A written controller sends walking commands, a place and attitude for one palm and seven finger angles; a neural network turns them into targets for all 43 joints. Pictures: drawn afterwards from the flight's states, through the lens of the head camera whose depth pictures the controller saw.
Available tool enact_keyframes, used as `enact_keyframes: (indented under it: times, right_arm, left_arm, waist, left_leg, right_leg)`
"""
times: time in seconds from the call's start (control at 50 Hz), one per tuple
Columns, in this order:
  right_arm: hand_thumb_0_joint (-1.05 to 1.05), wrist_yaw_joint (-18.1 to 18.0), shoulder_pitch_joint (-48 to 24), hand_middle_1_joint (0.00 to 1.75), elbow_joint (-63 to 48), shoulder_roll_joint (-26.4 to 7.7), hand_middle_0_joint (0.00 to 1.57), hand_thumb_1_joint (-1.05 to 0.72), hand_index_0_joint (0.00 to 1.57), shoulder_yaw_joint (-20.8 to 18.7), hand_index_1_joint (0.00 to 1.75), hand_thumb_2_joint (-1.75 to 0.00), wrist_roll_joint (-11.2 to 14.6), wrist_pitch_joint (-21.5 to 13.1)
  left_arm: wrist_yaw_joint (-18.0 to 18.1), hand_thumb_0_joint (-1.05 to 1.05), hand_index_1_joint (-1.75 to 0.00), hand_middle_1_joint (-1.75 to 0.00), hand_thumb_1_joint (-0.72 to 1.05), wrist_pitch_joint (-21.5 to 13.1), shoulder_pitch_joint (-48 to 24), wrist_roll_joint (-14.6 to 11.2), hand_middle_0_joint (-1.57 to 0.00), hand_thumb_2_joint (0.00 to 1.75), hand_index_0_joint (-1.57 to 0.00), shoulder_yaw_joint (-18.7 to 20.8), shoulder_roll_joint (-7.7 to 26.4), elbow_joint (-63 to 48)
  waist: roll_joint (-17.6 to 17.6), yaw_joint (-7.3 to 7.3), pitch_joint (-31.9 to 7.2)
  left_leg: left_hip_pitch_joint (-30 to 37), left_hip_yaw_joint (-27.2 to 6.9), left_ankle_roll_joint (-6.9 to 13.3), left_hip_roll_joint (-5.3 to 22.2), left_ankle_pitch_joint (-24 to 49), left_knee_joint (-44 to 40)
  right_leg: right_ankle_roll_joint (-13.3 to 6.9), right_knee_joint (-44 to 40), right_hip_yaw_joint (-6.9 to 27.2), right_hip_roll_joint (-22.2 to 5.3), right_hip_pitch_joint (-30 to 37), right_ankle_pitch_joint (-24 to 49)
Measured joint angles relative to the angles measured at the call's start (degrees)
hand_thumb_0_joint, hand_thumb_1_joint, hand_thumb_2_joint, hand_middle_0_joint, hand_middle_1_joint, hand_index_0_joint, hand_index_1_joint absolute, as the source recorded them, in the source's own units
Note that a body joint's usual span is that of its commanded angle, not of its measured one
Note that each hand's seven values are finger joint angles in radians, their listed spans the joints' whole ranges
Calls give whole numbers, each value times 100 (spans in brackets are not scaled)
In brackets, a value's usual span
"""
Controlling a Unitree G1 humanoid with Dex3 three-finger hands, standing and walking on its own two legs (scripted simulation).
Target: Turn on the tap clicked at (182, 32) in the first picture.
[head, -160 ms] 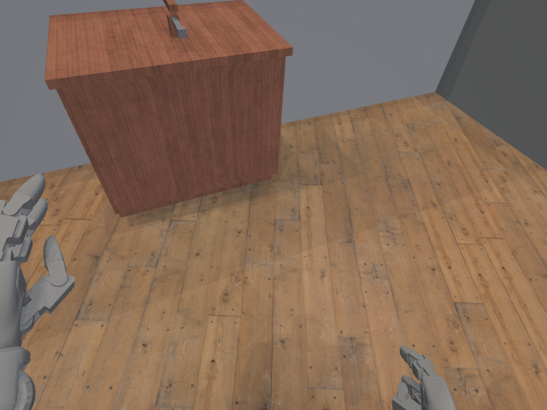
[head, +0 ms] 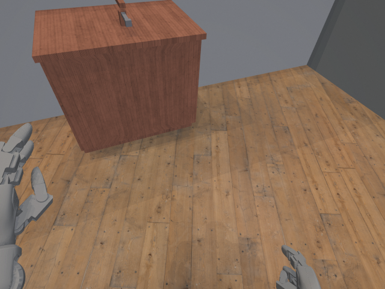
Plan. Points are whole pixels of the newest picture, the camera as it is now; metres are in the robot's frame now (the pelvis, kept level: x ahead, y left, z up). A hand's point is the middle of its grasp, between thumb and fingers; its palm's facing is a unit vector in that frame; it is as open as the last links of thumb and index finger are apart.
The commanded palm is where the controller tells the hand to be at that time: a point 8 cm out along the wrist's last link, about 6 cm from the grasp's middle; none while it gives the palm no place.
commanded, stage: stand and wait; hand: left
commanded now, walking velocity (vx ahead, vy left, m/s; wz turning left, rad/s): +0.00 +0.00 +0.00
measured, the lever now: (128, 22) +1.20 +0.38 +0.04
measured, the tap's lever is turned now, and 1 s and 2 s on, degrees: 0 0 0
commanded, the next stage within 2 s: look at it before walking up in 0.10 s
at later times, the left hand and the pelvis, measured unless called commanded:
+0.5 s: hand (54, 196) +0.22 +0.24 +0.15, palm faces +0.40 -0.84 -0.36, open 7.4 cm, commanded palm +0.17 +0.27 +0.18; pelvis +0.01 -0.01 +0.00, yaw +0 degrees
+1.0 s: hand (79, 135) +0.34 +0.24 +0.16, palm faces +0.42 -0.83 -0.38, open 7.4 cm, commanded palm +0.28 +0.27 +0.18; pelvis +0.11 +0.00 -0.01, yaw -1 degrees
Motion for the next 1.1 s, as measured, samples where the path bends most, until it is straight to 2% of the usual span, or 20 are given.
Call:
enact_keyframes:
  times: [0.42, 0.5, 0.54, 0.64, 0.68, 0.78, 0.82, 0.88, 0.9, 0.94, 0.98, 1.02, 1.06, 1.1]
  right_arm:
    - [1, -8, 27, 30, 22, -59, 20, -90, 20, -38, 30, -90, -9, 18]
    - [1, -68, 118, 30, 29, -69, 21, -90, 20, -46, 30, -90, -30, 64]
    - [1, -104, 164, 30, 24, -68, 21, -90, 20, -49, 30, -90, -36, 56]
    - [1, -108, 279, 30, 127, 14, 20, -90, 20, -39, 30, -90, -42, 57]
    - [1, -80, 344, 30, 157, 14, 20, -90, 20, -31, 30, -90, -43, 59]
    - [1, -7, 316, 30, 415, -102, 21, -90, 20, -75, 30, -90, -23, 140]
    - [1, 10, 263, 30, 409, -125, 20, -90, 20, -78, 30, -90, -41, 191]
    - [1, -2, 222, 30, 203, -162, 20, -90, 20, -103, 30, -90, -53, 179]
    - [1, -18, 163, 30, 137, -157, 20, -90, 20, -129, 30, -90, -50, 146]
    - [1, -31, -25, 30, 119, -52, 20, -90, 20, -179, 30, -90, -43, 106]
    - [1, 2, -148, 30, 152, 79, 20, -90, 20, -173, 30, -90, -33, 35]
    - [1, 62, -200, 30, 163, 208, 20, -90, 20, -117, 30, -90, -8, -28]
    - [1, 115, -181, 30, 123, 310, 20, -90, 20, -51, 30, -90, 1, -79]
    - [1, 137, -116, 30, 62, 381, 20, -90, 20, 1, 30, -90, -10, -116]
  left_arm:
    - [-1, 1, -30, -30, 89, -14, 53, -11, -21, 89, -21, -11, 1, 43]
    - [47, 1, -30, -30, 89, 23, 100, 11, -21, 89, -21, -10, -21, 15]
    - [87, 1, -30, -30, 89, 32, 98, 22, -21, 89, -21, 27, -19, -23]
    - [133, 1, -30, -30, 89, 23, 51, 56, -21, 89, -21, 133, 21, 40]
    - [125, 1, -30, -30, 89, 24, 4, 75, -21, 89, -21, 108, 4, 29]
    - [95, 1, -30, -30, 89, -99, -175, 109, -21, 89, -21, -94, -84, -11]
    - [95, 1, -30, -30, 89, -155, -64, 101, -21, 89, -21, -28, -35, -150]
    - [137, 1, -30, -30, 89, -195, 133, 28, -21, 89, -21, 157, 88, -468]
    - [158, 1, -30, -30, 89, -209, 171, -7, -21, 89, -21, 246, 137, -564]
    - [203, 1, -30, -30, 89, -220, 137, -47, -21, 89, -21, 369, 203, -536]
    - [192, 1, -30, -30, 89, -154, 0, -49, -21, 89, -21, 380, 240, -424]
    - [170, 2, -30, -30, 89, -92, -90, -38, -21, 89, -21, 343, 235, -411]
    - [131, 2, -30, -30, 89, -60, -71, -15, -21, 89, -21, 294, 194, -503]
    - [83, 2, -30, -30, 89, -72, 14, 13, -21, 89, -21, 263, 170, -601]
  waist:
    - [67, -8, -70]
    - [64, -30, -188]
    - [94, -63, -203]
    - [167, -101, -236]
    - [176, -97, -278]
    - [14, -94, -140]
    - [-92, -86, -51]
    - [-196, -81, 95]
    - [-243, -53, 157]
    - [-306, -11, 248]
    - [-232, -49, 238]
    - [-156, -75, 189]
    - [-81, -84, 144]
    - [-3, -88, 117]
  left_leg:
    - [-39, 8, -32, 42, -37, 71]
    - [-123, 23, 33, 58, -431, 321]
    - [-143, -4, 44, 92, -324, 392]
    - [-129, -84, -89, 217, -674, 804]
    - [-195, -102, -53, 249, -974, 1036]
    - [-725, 128, -48, 170, -1576, 2350]
    - [-750, 289, -43, 218, -1440, 2029]
    - [-395, 553, -34, 252, -589, 705]
    - [-314, 647, 0, 242, -260, 595]
    - [-228, 811, 47, 253, -444, 825]
    - [-78, 816, 51, 319, -634, 777]
    - [119, 812, 12, 398, -627, 527]
    - [342, 834, -46, 477, -565, 224]
    - [571, 864, -110, 550, -537, -50]
  right_leg:
    - [-47, 113, 6, 42, -69, -49]
    - [-125, 490, -12, 49, -203, -648]
    - [-176, 693, -80, 60, -251, -939]
    - [-186, 891, -361, 35, -153, -909]
    - [-219, 942, -418, 43, -156, -736]
    - [-241, 885, -528, -130, 69, -1039]
    - [-192, 736, -498, -194, 202, -1028]
    - [-87, 874, -438, -261, 306, -1227]
    - [-80, 1231, -383, -304, 193, -1363]
    - [-73, 2536, -268, -295, -255, -1809]
    - [-65, 3753, -331, -216, -771, -1931]
    - [-37, 4366, -479, -249, -1260, -1769]
    - [-5, 4335, -643, -360, -1633, -1441]
    - [28, 3856, -804, -488, -1842, -1093]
